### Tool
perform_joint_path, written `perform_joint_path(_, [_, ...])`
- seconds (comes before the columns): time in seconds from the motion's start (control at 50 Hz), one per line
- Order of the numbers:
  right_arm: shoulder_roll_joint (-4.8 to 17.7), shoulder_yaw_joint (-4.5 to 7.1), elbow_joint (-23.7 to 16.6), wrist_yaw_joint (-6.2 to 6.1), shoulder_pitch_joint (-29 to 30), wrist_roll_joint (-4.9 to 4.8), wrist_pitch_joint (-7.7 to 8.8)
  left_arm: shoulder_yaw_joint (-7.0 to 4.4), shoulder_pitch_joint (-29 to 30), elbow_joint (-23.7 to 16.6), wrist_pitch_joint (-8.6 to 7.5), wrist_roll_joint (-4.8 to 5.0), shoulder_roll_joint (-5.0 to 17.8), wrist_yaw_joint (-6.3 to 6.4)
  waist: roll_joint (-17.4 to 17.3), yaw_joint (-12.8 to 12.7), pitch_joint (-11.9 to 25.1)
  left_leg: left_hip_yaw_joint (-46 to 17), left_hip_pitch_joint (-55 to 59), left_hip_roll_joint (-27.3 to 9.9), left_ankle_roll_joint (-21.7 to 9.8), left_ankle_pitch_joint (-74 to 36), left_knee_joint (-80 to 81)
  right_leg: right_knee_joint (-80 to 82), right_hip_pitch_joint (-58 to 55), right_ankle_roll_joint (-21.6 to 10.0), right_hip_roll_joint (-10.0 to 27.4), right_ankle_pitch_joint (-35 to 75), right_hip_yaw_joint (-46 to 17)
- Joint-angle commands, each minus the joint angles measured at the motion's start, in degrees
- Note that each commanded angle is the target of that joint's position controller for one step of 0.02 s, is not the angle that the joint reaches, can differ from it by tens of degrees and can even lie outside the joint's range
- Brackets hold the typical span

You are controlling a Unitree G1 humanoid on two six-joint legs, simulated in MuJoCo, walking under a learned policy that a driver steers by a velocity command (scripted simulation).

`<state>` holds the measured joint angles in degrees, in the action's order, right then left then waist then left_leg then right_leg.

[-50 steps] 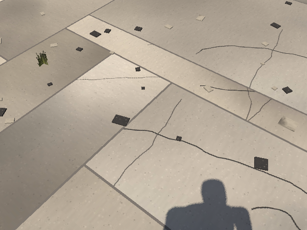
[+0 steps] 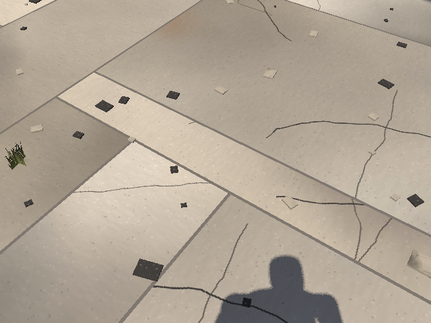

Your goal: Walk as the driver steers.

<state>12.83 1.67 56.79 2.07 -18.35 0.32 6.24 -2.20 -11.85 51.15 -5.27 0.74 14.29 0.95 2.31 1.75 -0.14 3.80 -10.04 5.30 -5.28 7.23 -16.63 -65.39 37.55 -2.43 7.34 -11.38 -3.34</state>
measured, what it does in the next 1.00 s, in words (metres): walks ahead: right foot, then left foot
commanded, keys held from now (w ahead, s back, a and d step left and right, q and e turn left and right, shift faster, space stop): w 1.00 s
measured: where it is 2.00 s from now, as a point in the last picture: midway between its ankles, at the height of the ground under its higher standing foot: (223, 182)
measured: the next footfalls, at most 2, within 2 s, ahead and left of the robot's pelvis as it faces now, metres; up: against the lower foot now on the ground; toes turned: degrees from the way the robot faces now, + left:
right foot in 0.30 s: +0.34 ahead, -0.17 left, +0.00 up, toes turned -2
left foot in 0.88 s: +0.65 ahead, +0.07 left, +0.00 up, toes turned +3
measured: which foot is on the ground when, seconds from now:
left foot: down 0.00-0.32, up 0.34-0.86, down 0.88-1.00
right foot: up 0.00-0.28, down 0.30-0.88, up 0.90-1.00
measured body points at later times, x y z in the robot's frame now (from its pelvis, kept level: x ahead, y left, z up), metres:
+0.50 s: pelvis +0.27 -0.08 +0.00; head +0.29 -0.10 +0.45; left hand +0.33 +0.18 -0.12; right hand +0.36 -0.35 -0.14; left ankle +0.27 +0.08 -0.66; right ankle +0.30 -0.16 -0.74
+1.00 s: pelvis +0.55 -0.01 -0.01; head +0.58 +0.00 +0.44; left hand +0.57 +0.25 -0.16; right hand +0.67 -0.27 -0.13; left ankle +0.61 +0.07 -0.74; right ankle +0.43 -0.16 -0.64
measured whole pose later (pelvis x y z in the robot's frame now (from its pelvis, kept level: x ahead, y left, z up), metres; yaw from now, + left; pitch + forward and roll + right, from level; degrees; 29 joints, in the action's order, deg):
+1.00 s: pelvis +0.55 -0.01 -0.01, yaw +1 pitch +2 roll +0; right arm 13.9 3.1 51.4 1.9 -8.9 -0.2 5.9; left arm -2.7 -17.9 55.7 -5.8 1.5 14.5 0.1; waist 1.5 -0.3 -1.4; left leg 3.6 -21.1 1.8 -3.7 8.4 -27.6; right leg -68.1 21.8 -2.7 2.1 -21.6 -1.8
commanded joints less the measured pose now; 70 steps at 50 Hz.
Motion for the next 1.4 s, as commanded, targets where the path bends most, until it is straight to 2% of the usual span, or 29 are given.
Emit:
perform_joint_path(0.02, [7.5,1.17,-3.07,-1.16,2.14,-0.05,0.99,-0.79,-1.97,-2.42,0.25,-0.71,2.63,0.41,-4.54,-2.65,-3.12,-12.21,-5.58,-16.09,-9.75,-3.87,11.86,7.78,1.83,1.63,2.43,8.79,-0.09])
perform_joint_path(0.12, [9.42,1.51,-1.78,-2.11,-3.52,-1.12,0.08,-0.32,9.0,-5.3,-0.48,-0.03,1.63,-0.57,-4.69,1.35,-3.29,-9.25,0.94,-15.51,-7.05,-4.34,10.73,26.63,-0.04,2.26,-0.64,17.6,2.5])
perform_joint_path(0.22, [9.92,1.93,-0.11,-2.3,-6.72,-1.49,-1.21,-0.2,14.64,-8.07,-1.19,0.56,2.7,-2.41,-5.51,2.51,-4.72,-10.53,9.91,-19.36,-6.17,-4.02,5.92,34.3,-0.21,0.47,-2.09,10.76,2.61])
perform_joint_path(0.26, [10.79,2.29,-0.26,-2.4,-5.44,-1.54,-1.82,-0.83,11.31,-7.76,-1.69,0.54,4.27,-2.82,-6.6,-0.02,-2.99,-10.73,11.37,-20.06,-5.07,-10.62,1.64,36.57,-6.22,-1.23,-3.69,6.61,3.84])
perform_joint_path(0.28, [10.68,2.17,-0.62,-2.41,-4.08,-1.39,-2.12,-1.8,5.75,-6.25,-1.85,0.42,5.89,-2.73,-6.61,-3.32,0.13,-8.97,10.75,-18.2,-3.91,-20.25,-4.96,37.88,-14.1,-2.48,-5.64,5.78,5.46])
perform_joint_path(0.3, [8.87,1.47,-1.25,-2.37,-3.56,-0.76,-2.27,-3.42,-4.96,-3.07,-1.98,0.35,9.2,-2.35,-5.11,-7.66,6.92,-6.01,5.95,-14.61,-2.19,-24.31,-17.86,37.26,-28.59,-4.64,-4.95,6.83,4.28])
perform_joint_path(0.32, [4.3,-0.09,-2.76,-2.15,-7.09,-0.09,-1.55,-4.89,-14.81,-1.33,-1.85,-0.77,15.28,-2.02,4.84,-8.67,16.67,-1.51,-13.27,-7.99,1.45,-8.84,-40.52,37.37,-51.22,-11.46,9.2,4.8,-15.11])
perform_joint_path(0.34, [0.75,-1.24,-2.2,-1.79,-10.15,-0.92,-0.02,-4.7,-17.32,-0.42,-1.48,-0.51,14.73,-2.33,15.83,-7.69,22.1,-5.76,-28.95,-1.2,2.99,23.3,-54.87,46.72,-61.25,-16.92,16.64,-2.92,-37.71])
perform_joint_path(0.36, [7.68,0.43,-2.8,-1.54,-6.12,-2.26,1.13,-3.21,-14.18,-0.98,-1.63,-0.3,10.01,-2.42,9.95,-7.9,16.6,-11.23,-34.44,-5.02,1.62,22.27,-60.74,48.21,-56.7,-14.28,14.82,-5.24,-34.7])
perform_joint_path(0.38, [9.52,0.91,-4.56,-1.49,-1.03,-2.97,1.6,-2.41,-8.7,-2.33,-1.55,-0.29,7.7,-2.32,6.41,-6.49,10.22,-9.54,-35.41,-8.17,0.74,17.12,-60.23,48.73,-48.65,-12.09,12.96,-1.04,-25.49])
perform_joint_path(0.4, [8.89,1.01,-4.95,-1.82,1.4,-2.27,1.46,-1.84,-4.03,-3.1,-1.54,-0.61,6.29,-2.59,1.39,-4.6,6.3,-8.32,-32.8,-10.72,0.97,12.11,-56.8,50.74,-40.31,-11.14,10.52,4.52,-19.08])
perform_joint_path(0.44, [6.96,1.44,-4.78,-2.12,0.73,-1.31,-0.11,-1.12,-1.16,-2.95,-1.73,-1.12,3.78,-3.05,1.89,-1.46,3.2,-8.25,-26.74,-13.37,1.44,7.37,-50.98,54.41,-31.57,-9.83,6.66,9.02,-11.75])
perform_joint_path(0.48, [5.03,1.38,-4.34,-2.26,-0.55,-1.27,-1.34,-1.33,-2.88,-1.51,-1.97,-1.0,4.37,-3.02,1.76,-0.35,1.87,-7.31,-25.54,-13.43,2.23,5.5,-48.43,56.41,-28.85,-10.54,5.32,13.68,-7.81])
perform_joint_path(0.54, [5.27,1.74,-6.46,-2.47,5.14,-0.69,-1.81,-1.88,-5.94,0.1,-1.77,-1.03,6.34,-2.09,0.42,-1.05,-0.51,-7.05,-31.19,-13.83,3.68,-1.04,-40.83,57.94,-30.11,-10.91,5.36,18.13,-4.96])
perform_joint_path(0.66, [3.77,1.29,-9.84,-1.66,17.28,-0.96,-1.23,-1.91,-10.79,2.28,-0.9,-0.31,7.27,-0.83,0.96,-4.47,-3.12,-4.56,-30.09,-11.52,4.11,-13.62,-21.94,59.46,-32.62,-8.76,3.66,14.37,-0.36])
perform_joint_path(0.76, [4.13,1.0,-12.63,-0.17,23.92,-1.53,-0.52,-2.35,-14.3,4.82,0.22,0.14,7.75,-0.41,1.26,-5.84,-5.57,-4.48,-31.71,-10.44,2.49,-9.65,-15.15,56.24,-41.13,-8.37,7.11,14.93,-0.72])
perform_joint_path(0.82, [5.94,1.67,-12.6,0.53,21.12,-1.57,0.07,-2.9,-12.55,4.88,0.93,0.27,8.92,-0.1,2.53,-3.13,-3.26,-2.8,-24.35,-8.33,0.36,-3.7,-12.92,50.97,-43.45,-7.0,8.07,25.55,-0.38])
perform_joint_path(0.86, [9.82,3.94,-8.26,0.07,6.94,-1.41,0.12,-2.56,-10.36,4.25,1.5,-0.06,8.23,-0.11,2.44,3.97,5.17,0.01,-4.05,-4.72,-2.21,-3.78,-11.99,34.97,-39.39,-4.68,3.86,40.15,2.96])
perform_joint_path(0.88, [14.18,5.26,-5.87,-0.52,-4.04,-0.76,0.01,-1.67,-10.64,2.87,1.46,-0.92,6.56,-0.14,-3.36,7.4,13.56,-11.15,14.45,-14.4,-5.85,-4.68,-13.24,17.0,-26.84,-2.59,0.25,26.0,5.45])
perform_joint_path(0.9, [18.17,6.0,-4.54,-0.36,-8.16,-0.36,-0.28,0.71,-18.07,2.74,0.08,-0.83,-1.9,-0.96,-19.07,3.44,21.35,-39.29,33.88,-27.62,-15.45,5.64,-6.39,-3.66,-3.5,1.19,-10.9,-13.85,4.08])
perform_joint_path(0.92, [12.78,4.48,-4.8,-0.32,-7.32,-0.84,-0.25,-0.41,-15.19,3.49,-1.44,0.58,3.44,-1.23,-14.78,5.14,21.23,-45.4,33.14,-27.22,-14.33,11.0,-1.13,-11.53,3.17,0.17,-9.19,-21.05,-4.22])
perform_joint_path(0.94, [10.34,3.74,-5.74,-0.49,-1.95,-1.07,-0.06,-1.4,-9.49,1.52,-2.3,1.91,7.1,-1.34,-12.02,4.24,12.44,-36.49,25.44,-25.49,-11.34,8.72,-0.38,-12.61,7.1,-0.86,-6.05,-16.77,-3.27])
perform_joint_path(0.96, [8.71,3.14,-6.99,-0.51,3.24,-0.87,0.0,-1.49,-5.97,0.63,-2.48,1.8,7.38,-0.9,-6.68,2.3,7.97,-29.07,16.38,-23.42,-9.64,3.12,0.9,-9.97,4.98,-1.02,-2.74,-10.94,-1.56])
perform_joint_path(0.98, [7.0,2.66,-7.34,-0.27,6.3,-0.37,0.11,-1.93,-4.21,0.37,-2.12,0.83,6.96,-0.44,-4.62,0.57,4.43,-23.93,8.56,-21.22,-8.67,-1.75,2.68,-6.32,2.27,-0.8,-0.89,-7.53,-0.86])
perform_joint_path(1.02, [5.18,2.1,-6.55,0.05,6.95,0.29,0.37,-2.1,-6.74,0.8,-0.5,0.35,4.5,-0.23,-6.62,-2.35,3.25,-18.63,1.68,-18.62,-8.0,-4.41,6.05,-2.14,-3.75,-0.72,1.04,-4.3,-1.14])
perform_joint_path(1.14, [8.57,2.81,-3.84,-1.74,1.37,-0.18,0.15,-2.41,1.79,-2.21,0.85,-0.5,3.47,-0.02,-4.93,-1.45,-1.18,-12.17,1.51,-17.72,-8.26,-9.35,10.25,12.97,3.54,1.82,1.81,8.37,0.11])
perform_joint_path(1.22, [9.01,2.7,-2.6,-2.29,-1.92,-0.73,-0.3,-1.87,9.31,-4.16,0.38,-0.19,2.24,-0.79,-5.47,0.86,-2.66,-8.3,3.33,-15.92,-6.2,-8.72,10.57,25.62,1.83,1.85,-0.29,17.31,2.12])
perform_joint_path(1.32, [9.58,2.99,-0.07,-2.48,-6.5,-1.12,-1.37,-1.24,17.05,-6.97,-0.2,0.46,2.29,-2.32,-5.57,3.27,-5.09,-8.23,11.5,-18.8,-6.08,-8.91,7.6,33.33,3.18,1.02,-1.96,14.43,3.08])
perform_joint_path(1.4, [11.07,3.72,0.19,-2.87,-4.65,-1.4,-2.31,-2.04,13.37,-7.07,-0.94,0.55,4.88,-3.28,-7.58,-0.51,-2.37,-8.07,15.19,-20.51,-4.23,-23.39,0.22,36.67,-5.83,-2.03,-4.72,7.01,4.86])
Keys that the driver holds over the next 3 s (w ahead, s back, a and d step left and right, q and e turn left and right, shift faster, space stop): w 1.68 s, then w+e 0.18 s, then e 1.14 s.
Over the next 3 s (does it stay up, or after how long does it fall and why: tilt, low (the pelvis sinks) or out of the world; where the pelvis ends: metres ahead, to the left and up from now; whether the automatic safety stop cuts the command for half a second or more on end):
stays up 1.18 -0.04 -0.01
